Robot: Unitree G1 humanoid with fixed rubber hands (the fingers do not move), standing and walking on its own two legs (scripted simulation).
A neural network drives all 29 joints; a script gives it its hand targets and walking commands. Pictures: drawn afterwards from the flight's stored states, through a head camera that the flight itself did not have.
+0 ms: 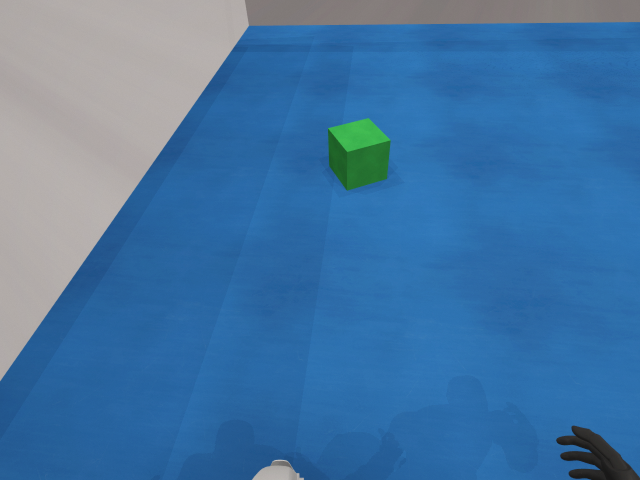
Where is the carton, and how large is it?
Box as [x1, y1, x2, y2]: [328, 118, 390, 190]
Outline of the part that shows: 368,118 328,128 329,165 347,190 386,178 390,140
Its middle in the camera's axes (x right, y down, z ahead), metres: +0.19 -0.44 +1.99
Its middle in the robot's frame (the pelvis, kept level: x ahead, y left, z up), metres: +1.74 -0.02 -0.66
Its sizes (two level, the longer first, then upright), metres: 0.234 0.228 0.230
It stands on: the floor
